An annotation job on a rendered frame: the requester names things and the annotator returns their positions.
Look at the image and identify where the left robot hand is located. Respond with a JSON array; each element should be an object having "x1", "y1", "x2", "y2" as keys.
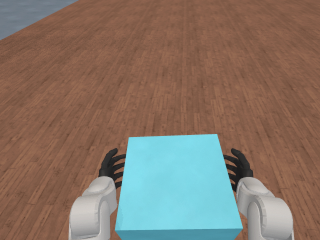
[{"x1": 98, "y1": 148, "x2": 126, "y2": 189}]

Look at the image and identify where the right robot hand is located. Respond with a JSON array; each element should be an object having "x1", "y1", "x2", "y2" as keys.
[{"x1": 223, "y1": 148, "x2": 254, "y2": 192}]

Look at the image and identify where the right robot forearm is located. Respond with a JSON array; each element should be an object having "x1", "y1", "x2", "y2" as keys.
[{"x1": 236, "y1": 177, "x2": 295, "y2": 240}]

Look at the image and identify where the carton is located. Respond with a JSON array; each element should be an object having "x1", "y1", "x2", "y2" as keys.
[{"x1": 115, "y1": 134, "x2": 243, "y2": 240}]

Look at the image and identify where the left robot forearm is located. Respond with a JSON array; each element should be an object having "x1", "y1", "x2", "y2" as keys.
[{"x1": 68, "y1": 176, "x2": 118, "y2": 240}]

